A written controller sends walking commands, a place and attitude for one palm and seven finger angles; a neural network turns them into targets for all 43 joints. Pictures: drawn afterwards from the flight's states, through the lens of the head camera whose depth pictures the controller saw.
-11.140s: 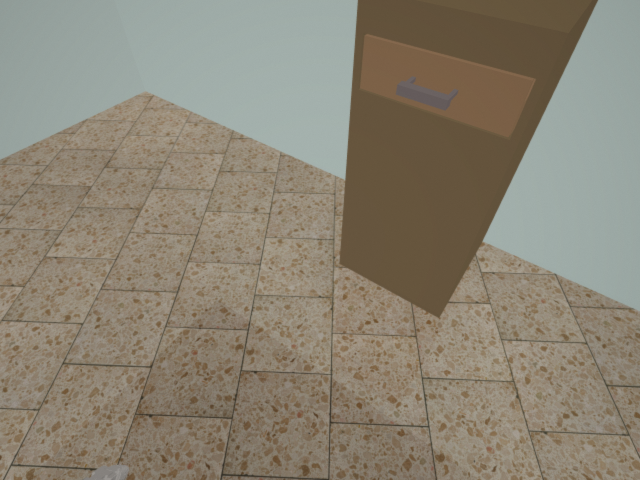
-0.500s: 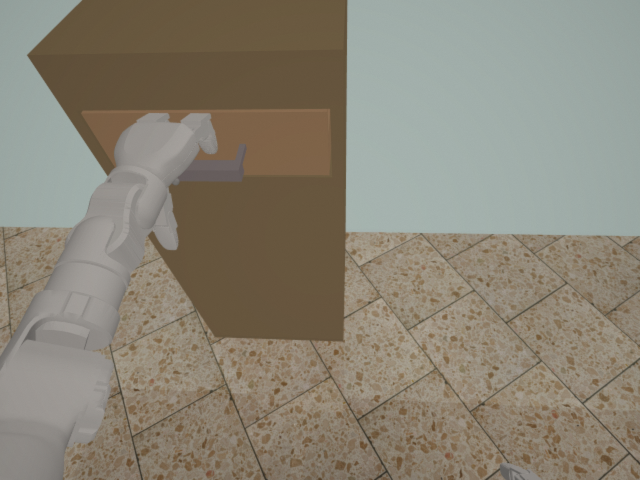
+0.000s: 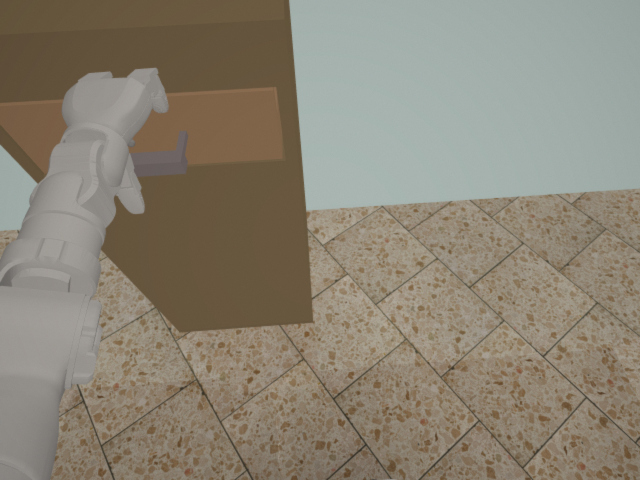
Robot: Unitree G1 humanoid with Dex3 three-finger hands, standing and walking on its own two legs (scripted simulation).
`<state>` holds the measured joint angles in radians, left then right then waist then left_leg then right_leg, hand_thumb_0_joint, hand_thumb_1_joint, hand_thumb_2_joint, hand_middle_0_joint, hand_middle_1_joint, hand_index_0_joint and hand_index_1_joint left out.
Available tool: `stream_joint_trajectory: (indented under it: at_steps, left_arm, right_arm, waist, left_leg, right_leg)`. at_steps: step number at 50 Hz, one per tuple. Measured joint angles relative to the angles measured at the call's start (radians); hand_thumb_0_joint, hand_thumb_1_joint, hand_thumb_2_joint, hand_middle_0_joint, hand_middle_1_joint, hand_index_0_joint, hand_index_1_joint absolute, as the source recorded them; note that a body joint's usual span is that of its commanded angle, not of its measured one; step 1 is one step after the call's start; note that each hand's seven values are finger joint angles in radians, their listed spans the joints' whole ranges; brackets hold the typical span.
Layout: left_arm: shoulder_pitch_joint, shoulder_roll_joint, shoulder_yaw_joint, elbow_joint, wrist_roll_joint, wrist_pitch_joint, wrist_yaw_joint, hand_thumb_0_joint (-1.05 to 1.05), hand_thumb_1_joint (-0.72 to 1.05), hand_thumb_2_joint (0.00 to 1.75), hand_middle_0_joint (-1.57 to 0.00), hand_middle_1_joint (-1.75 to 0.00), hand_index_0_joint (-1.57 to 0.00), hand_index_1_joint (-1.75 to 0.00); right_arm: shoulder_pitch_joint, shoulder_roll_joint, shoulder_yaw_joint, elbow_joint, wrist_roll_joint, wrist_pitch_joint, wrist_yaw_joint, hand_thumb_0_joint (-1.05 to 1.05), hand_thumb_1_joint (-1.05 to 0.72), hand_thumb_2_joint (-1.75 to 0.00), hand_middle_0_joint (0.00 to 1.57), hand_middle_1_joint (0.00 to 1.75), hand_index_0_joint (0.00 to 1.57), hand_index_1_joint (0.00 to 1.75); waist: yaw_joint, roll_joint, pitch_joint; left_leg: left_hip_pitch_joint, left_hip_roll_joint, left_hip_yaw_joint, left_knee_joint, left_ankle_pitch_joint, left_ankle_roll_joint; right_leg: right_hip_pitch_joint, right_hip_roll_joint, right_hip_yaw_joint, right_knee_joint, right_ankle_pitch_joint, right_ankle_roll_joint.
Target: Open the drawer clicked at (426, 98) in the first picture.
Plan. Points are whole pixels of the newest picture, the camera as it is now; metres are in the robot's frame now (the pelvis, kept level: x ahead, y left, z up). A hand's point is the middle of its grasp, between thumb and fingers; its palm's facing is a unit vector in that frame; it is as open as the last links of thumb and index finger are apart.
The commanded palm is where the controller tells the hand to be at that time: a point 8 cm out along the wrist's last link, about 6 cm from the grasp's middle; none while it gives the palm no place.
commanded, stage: move the hooked fingers above the handle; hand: left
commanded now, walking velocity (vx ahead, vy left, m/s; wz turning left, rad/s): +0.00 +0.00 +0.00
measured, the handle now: (144, 152) +0.56 +0.23 +0.06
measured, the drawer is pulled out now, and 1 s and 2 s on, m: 0.00 0.00 0.00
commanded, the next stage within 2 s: lower the fingers behind the handle in 0.60 s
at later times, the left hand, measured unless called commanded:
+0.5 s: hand (116, 145) +0.51 +0.24 +0.12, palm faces -0.04 -0.01 -1.00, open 13.9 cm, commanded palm +0.50 +0.24 +0.18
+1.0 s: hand (121, 160) +0.51 +0.24 +0.10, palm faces -0.07 -0.02 -1.00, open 13.9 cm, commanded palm +0.50 +0.24 +0.16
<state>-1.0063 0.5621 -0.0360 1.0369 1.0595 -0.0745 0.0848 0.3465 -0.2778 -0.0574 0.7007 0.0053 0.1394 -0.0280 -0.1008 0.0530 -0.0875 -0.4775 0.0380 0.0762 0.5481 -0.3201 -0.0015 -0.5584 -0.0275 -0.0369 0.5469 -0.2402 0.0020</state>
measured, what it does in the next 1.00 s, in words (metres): stands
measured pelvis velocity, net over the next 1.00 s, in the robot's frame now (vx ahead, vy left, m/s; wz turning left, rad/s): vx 0.01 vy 0.01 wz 0.00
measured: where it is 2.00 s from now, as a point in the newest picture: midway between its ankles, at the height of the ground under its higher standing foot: outside the picture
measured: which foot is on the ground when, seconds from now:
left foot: down 0.00-1.00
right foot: down 0.00-1.00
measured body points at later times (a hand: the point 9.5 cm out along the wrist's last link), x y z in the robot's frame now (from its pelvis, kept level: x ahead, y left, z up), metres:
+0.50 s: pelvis +0.00 +0.01 +0.00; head +0.09 +0.00 +0.44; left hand +0.51 +0.23 +0.17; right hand +0.03 -0.27 -0.13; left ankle -0.05 +0.12 -0.73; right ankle +0.00 -0.12 -0.73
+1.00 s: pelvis +0.01 +0.01 +0.00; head +0.10 +0.00 +0.44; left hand +0.51 +0.24 +0.15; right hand +0.02 -0.26 -0.14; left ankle -0.05 +0.12 -0.73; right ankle +0.00 -0.12 -0.73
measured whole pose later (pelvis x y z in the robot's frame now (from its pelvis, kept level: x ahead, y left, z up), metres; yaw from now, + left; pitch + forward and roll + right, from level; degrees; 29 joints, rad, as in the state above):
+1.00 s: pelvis +0.01 +0.01 +0.00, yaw +0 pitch +17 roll -1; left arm -0.98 0.59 -0.03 1.04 1.06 -0.12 0.08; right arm 0.36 -0.26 -0.05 0.69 0.00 0.14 -0.02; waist -0.10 0.04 -0.10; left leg -0.54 0.04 0.07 0.61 -0.35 0.01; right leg -0.60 -0.03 -0.04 0.57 -0.25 0.02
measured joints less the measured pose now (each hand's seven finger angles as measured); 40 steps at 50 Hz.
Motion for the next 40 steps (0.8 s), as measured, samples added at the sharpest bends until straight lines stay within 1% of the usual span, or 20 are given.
stream_joint_trajectory:
  at_steps: [5,9,11,16,22,27,33,36,40]
  left_arm:
    - [0.004,0.025,0.011,0.019,0.001,0.003,-0.019,0.00,-0.49,0.30,-0.32,-1.20,-0.31,-1.20]
    - [0.021,0.042,0.018,0.009,0.000,-0.022,-0.033,0.00,-0.49,0.30,-0.32,-1.20,-0.31,-1.20]
    - [0.023,0.045,0.011,0.001,-0.001,-0.036,-0.033,0.00,-0.49,0.30,-0.32,-1.20,-0.31,-1.20]
    - [0.007,0.034,-0.008,-0.004,-0.005,-0.050,-0.015,0.00,-0.49,0.30,-0.32,-1.20,-0.32,-1.20]
    - [-0.020,0.026,-0.017,0.015,-0.004,-0.023,-0.002,0.00,-0.49,0.30,-0.32,-1.20,-0.32,-1.20]
    - [-0.028,0.025,-0.015,0.031,-0.003,-0.008,-0.021,0.00,-0.49,0.30,-0.32,-1.20,-0.31,-1.20]
    - [-0.005,0.022,-0.012,0.002,-0.008,-0.031,-0.038,0.00,-0.49,0.30,-0.32,-1.20,-0.31,-1.20]
    - [0.000,0.021,-0.009,-0.004,-0.006,-0.041,-0.030,0.00,-0.49,0.30,-0.32,-1.20,-0.31,-1.20]
    - [-0.003,0.023,-0.004,0.007,-0.002,-0.037,-0.015,0.00,-0.49,0.30,-0.32,-1.20,-0.31,-1.20]
  right_arm:
    - [0.015,-0.002,0.006,-0.004,0.008,0.005,-0.008,0.00,-0.91,-0.90,0.20,0.30,0.20,0.30]
    - [0.019,-0.001,0.007,-0.009,0.010,0.001,-0.015,0.00,-0.91,-0.90,0.20,0.30,0.20,0.30]
    - [0.020,0.001,0.004,-0.009,0.010,-0.004,-0.017,0.00,-0.91,-0.90,0.20,0.30,0.20,0.30]
    - [0.013,0.002,0.002,-0.002,0.007,-0.012,-0.012,0.00,-0.91,-0.90,0.20,0.30,0.20,0.30]
    - [-0.006,0.002,0.003,-0.004,0.003,-0.014,-0.004,0.00,-0.91,-0.90,0.20,0.30,0.20,0.30]
    - [-0.014,0.006,0.011,-0.014,0.005,-0.010,-0.004,0.00,-0.91,-0.90,0.20,0.30,0.20,0.30]
    - [-0.007,0.012,0.013,-0.022,0.005,-0.004,-0.004,0.00,-0.91,-0.90,0.20,0.30,0.20,0.30]
    - [-0.005,0.015,0.014,-0.019,0.003,-0.003,-0.002,0.00,-0.91,-0.90,0.20,0.30,0.20,0.30]
    - [-0.002,0.017,0.013,-0.015,0.001,-0.004,0.002,0.00,-0.91,-0.90,0.20,0.30,0.20,0.30]
  waist:
    - [-0.008,0.002,0.001]
    - [-0.008,0.000,0.005]
    - [-0.005,-0.002,0.006]
    - [0.003,-0.009,0.003]
    - [0.001,-0.010,-0.007]
    - [-0.002,-0.010,-0.011]
    - [0.003,-0.009,-0.011]
    - [0.004,-0.009,-0.010]
    - [0.004,-0.009,-0.009]
  left_leg:
    - [0.001,0.005,0.008,-0.002,-0.001,0.000]
    - [-0.004,0.006,0.009,0.001,-0.002,0.001]
    - [-0.009,0.005,0.005,0.005,-0.002,0.001]
    - [-0.024,0.001,-0.006,0.016,-0.005,0.003]
    - [-0.034,-0.002,-0.009,0.026,-0.010,0.007]
    - [-0.031,-0.003,-0.005,0.027,-0.015,0.010]
    - [-0.028,-0.004,-0.003,0.030,-0.021,0.012]
    - [-0.032,-0.004,-0.004,0.036,-0.024,0.013]
    - [-0.043,-0.005,-0.006,0.044,-0.027,0.013]
  right_leg:
    - [-0.002,0.006,0.008,-0.006,0.004,0.000]
    - [-0.005,0.007,0.009,-0.007,0.007,0.001]
    - [-0.007,0.006,0.006,-0.006,0.006,0.001]
    - [-0.014,0.000,-0.005,-0.001,0.002,0.003]
    - [-0.020,-0.003,-0.007,0.002,0.000,0.007]
    - [-0.017,-0.004,-0.003,0.001,-0.002,0.010]
    - [-0.014,-0.004,0.000,0.003,-0.005,0.013]
    - [-0.017,-0.005,-0.001,0.007,-0.008,0.014]
    - [-0.027,-0.006,-0.002,0.014,-0.011,0.014]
